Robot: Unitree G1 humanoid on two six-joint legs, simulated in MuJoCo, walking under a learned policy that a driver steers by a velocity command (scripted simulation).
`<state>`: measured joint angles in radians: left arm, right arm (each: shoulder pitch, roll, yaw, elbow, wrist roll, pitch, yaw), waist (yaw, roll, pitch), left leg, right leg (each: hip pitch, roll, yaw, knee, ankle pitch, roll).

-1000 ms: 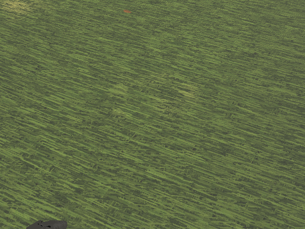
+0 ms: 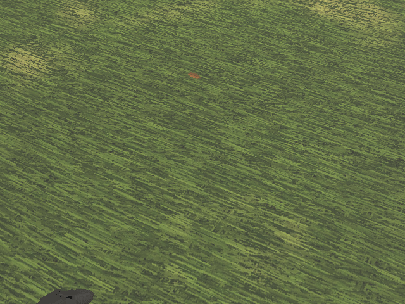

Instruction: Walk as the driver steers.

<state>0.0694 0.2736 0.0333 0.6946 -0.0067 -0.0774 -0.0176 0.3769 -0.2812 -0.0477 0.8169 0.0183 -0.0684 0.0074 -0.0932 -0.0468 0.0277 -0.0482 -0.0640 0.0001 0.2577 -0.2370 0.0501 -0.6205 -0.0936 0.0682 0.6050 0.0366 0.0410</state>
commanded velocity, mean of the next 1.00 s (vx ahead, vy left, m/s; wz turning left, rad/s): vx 0.50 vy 0.00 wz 0.47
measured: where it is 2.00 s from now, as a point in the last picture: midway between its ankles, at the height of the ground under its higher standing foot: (111, 181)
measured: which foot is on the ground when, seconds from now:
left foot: down 0.00-0.12, up 0.14-0.60, down 0.62-1.00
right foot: up 0.00-0.10, down 0.12-0.64, up 0.66-1.00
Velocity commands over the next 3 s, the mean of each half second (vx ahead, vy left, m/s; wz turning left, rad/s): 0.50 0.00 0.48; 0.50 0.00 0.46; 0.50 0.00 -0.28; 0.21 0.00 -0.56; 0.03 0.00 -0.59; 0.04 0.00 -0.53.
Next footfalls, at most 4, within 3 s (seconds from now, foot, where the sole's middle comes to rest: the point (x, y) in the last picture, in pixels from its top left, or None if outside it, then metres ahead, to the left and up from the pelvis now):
0.12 right None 0.24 -0.15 -0.78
0.62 left None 0.44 0.17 -0.78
1.16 right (149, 214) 0.81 0.13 -0.78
1.64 left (77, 177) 1.00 0.42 -0.78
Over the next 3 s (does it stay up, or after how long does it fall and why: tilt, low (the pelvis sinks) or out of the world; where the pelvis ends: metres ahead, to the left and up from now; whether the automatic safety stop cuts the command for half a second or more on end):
stays up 0.95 0.25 -0.01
